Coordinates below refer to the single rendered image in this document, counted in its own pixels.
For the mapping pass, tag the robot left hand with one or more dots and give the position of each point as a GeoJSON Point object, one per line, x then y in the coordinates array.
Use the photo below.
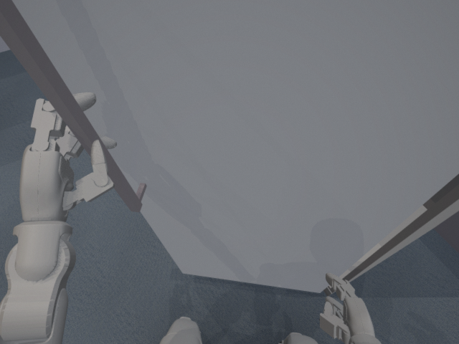
{"type": "Point", "coordinates": [46, 170]}

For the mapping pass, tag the handle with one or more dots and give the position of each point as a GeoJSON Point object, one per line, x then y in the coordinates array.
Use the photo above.
{"type": "Point", "coordinates": [24, 45]}

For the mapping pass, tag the fridge door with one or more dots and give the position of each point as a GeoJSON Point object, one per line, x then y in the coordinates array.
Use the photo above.
{"type": "Point", "coordinates": [279, 139]}

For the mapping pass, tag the left robot thigh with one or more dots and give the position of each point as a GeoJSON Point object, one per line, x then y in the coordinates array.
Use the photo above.
{"type": "Point", "coordinates": [183, 332]}

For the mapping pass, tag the left robot forearm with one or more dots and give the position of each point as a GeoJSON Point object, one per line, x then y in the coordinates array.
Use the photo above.
{"type": "Point", "coordinates": [37, 268]}

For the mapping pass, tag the robot right hand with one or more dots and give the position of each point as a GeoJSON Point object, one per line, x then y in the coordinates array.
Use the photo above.
{"type": "Point", "coordinates": [340, 321]}

